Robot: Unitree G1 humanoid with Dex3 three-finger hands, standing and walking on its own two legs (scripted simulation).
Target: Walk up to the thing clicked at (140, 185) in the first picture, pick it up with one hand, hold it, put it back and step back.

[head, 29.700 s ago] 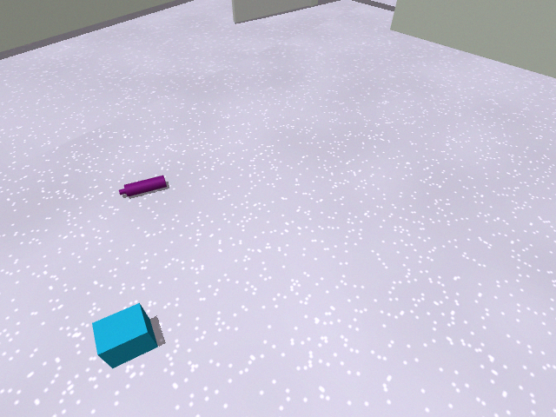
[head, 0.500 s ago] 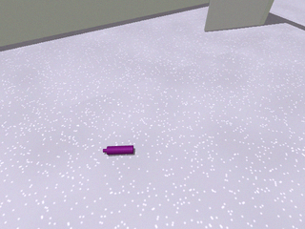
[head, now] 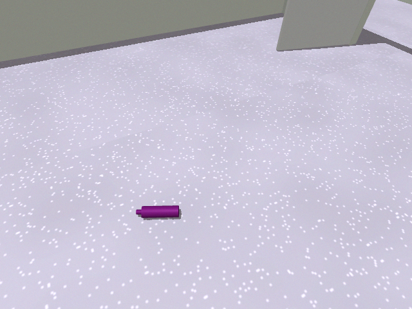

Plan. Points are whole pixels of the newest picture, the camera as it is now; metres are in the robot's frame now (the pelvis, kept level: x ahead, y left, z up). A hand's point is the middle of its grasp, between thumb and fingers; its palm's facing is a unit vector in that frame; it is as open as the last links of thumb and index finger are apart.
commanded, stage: walk up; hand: left
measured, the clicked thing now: (157, 211) +0.75 +0.27 -0.74
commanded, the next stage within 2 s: none
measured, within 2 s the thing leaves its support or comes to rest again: neither
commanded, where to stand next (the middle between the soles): +0.37 +0.00 m, yaw +2 degrees
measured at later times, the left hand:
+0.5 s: hand (106, 273) +0.24 +0.24 -0.13, palm faces -0.01 -0.94 -0.33, open 7.4 cm
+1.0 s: hand (125, 225) +0.37 +0.23 -0.15, palm faces -0.08 -0.92 -0.39, open 7.4 cm
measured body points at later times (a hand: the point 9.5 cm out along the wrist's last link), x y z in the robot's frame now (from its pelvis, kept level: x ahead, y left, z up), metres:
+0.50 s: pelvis +0.14 -0.02 +0.00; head +0.15 -0.02 +0.45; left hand +0.24 +0.29 -0.11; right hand +0.19 -0.34 -0.12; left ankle +0.20 +0.12 -0.70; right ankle +0.21 -0.12 -0.73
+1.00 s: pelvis +0.28 -0.04 -0.02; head +0.32 -0.05 +0.43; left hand +0.37 +0.28 -0.12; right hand +0.30 -0.37 -0.13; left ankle +0.26 +0.11 -0.71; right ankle +0.35 -0.17 -0.73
